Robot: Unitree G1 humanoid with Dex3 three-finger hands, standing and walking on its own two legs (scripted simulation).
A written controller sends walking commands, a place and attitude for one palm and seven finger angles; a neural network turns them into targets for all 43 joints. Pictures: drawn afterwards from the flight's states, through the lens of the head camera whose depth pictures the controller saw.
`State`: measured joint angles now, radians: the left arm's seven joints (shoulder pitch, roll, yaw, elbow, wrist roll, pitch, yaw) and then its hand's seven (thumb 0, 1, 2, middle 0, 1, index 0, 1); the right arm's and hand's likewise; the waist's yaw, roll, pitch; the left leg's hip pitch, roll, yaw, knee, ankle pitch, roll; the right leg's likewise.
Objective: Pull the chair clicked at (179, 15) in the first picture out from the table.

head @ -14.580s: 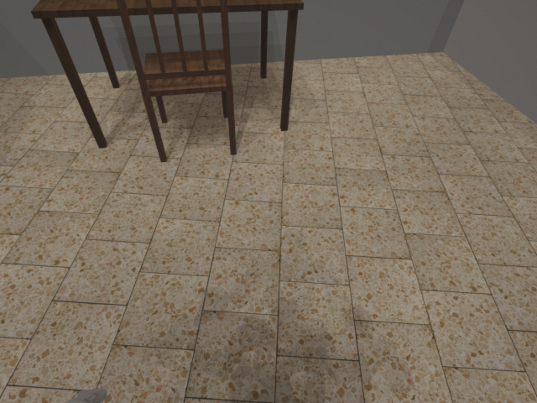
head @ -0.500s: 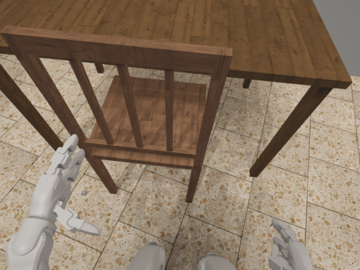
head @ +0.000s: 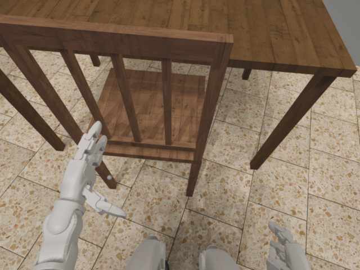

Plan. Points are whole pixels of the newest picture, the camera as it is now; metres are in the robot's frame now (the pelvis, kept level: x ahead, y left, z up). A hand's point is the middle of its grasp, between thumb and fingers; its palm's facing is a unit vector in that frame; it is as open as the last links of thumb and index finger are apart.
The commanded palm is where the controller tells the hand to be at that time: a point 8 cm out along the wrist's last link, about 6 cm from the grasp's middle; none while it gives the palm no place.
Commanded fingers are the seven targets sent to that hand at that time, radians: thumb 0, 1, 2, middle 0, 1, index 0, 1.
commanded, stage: aim the fingers beside a spindle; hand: left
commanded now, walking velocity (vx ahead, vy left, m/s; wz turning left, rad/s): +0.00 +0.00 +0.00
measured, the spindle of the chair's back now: (129, 106) +0.50 +0.15 +0.02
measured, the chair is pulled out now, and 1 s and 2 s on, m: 0.00 0.00 0.00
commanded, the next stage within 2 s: none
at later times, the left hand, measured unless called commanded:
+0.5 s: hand (127, 160) +0.35 +0.13 +0.01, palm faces -0.11 -0.99 -0.03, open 16.9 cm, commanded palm +0.33 +0.19 +0.01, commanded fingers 0.00 -0.50 0.30 -0.06 -0.08 -0.06 -0.08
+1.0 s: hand (132, 163) +0.35 +0.12 -0.01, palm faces -0.12 -0.99 -0.02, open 16.9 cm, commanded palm +0.34 +0.19 +0.01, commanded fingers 0.00 -0.50 0.30 -0.06 -0.08 -0.06 -0.08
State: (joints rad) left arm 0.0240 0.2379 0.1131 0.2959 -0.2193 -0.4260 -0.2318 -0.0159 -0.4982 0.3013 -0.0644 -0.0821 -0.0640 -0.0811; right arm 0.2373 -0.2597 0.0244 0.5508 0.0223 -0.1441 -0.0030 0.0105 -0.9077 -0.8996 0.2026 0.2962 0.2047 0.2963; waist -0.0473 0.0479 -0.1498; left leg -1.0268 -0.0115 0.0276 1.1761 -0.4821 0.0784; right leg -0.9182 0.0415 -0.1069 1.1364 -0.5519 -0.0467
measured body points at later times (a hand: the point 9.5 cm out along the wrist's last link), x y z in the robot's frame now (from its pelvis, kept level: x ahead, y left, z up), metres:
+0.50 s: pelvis +0.00 +0.00 -0.02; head +0.10 +0.01 +0.42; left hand +0.35 +0.19 +0.01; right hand +0.13 -0.26 -0.12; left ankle +0.04 +0.07 -0.64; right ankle +0.00 -0.10 -0.64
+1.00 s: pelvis +0.00 -0.01 -0.02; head +0.11 +0.00 +0.42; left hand +0.35 +0.18 +0.00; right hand +0.13 -0.26 -0.12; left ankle +0.04 +0.07 -0.64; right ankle +0.00 -0.10 -0.64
